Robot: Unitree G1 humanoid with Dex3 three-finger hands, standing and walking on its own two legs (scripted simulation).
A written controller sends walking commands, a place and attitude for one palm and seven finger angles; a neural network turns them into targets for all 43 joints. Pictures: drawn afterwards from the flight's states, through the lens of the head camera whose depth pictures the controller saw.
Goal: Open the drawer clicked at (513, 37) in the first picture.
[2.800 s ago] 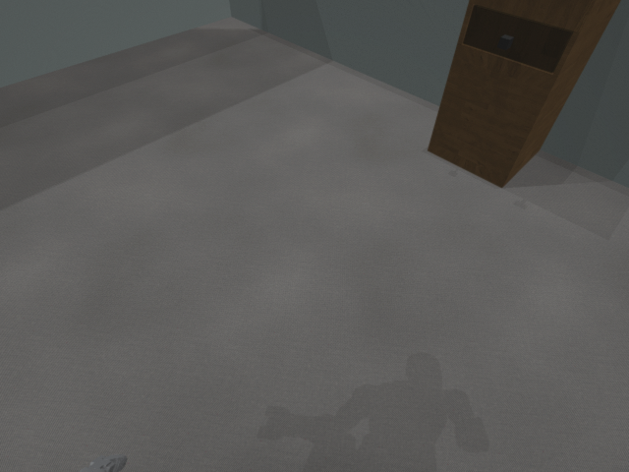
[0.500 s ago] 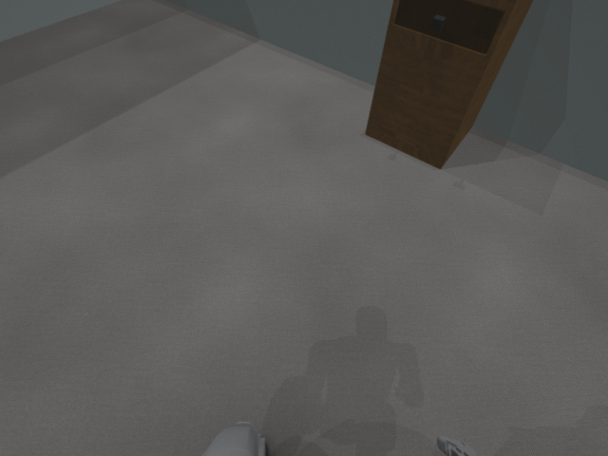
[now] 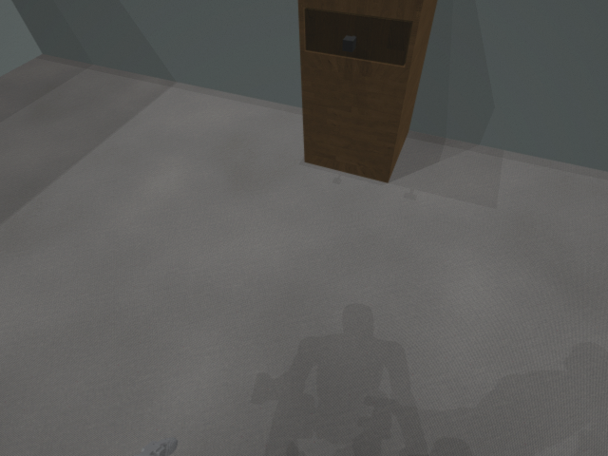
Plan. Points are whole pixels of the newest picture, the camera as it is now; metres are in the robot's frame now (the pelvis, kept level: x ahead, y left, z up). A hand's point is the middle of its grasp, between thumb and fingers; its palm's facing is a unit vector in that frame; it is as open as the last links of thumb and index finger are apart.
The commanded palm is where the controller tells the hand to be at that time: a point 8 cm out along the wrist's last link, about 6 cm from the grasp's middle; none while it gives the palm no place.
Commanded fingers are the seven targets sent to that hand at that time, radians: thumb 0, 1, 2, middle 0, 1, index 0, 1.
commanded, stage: walk to a spot facing it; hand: left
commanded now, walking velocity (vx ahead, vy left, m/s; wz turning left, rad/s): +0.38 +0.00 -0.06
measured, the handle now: (351, 41) +1.43 -0.12 -0.11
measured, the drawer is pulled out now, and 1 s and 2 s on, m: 0.00 0.00 0.00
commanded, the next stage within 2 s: turn to face it in 1.00 s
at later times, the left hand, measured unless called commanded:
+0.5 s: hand (163, 415) +0.21 +0.25 -0.18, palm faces +0.02 -0.99 -0.14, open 7.3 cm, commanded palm none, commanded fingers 0.00 0.90 0.90 -0.20 -0.30 -0.20 -0.30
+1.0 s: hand (248, 226) +0.60 +0.16 -0.16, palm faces -0.18 -0.97 -0.19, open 7.3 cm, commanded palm none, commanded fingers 0.00 0.90 0.90 -0.20 -0.30 -0.20 -0.30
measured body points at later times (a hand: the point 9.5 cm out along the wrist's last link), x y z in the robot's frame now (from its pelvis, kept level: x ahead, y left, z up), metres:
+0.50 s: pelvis +0.23 +0.07 +0.01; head +0.26 +0.10 +0.46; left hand +0.21 +0.30 -0.16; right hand +0.30 -0.16 -0.13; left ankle +0.27 +0.15 -0.73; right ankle +0.15 -0.06 -0.62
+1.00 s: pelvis +0.47 +0.01 +0.00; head +0.50 -0.01 +0.44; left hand +0.61 +0.21 -0.15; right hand +0.34 -0.18 -0.16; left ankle +0.35 +0.15 -0.62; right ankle +0.50 -0.08 -0.73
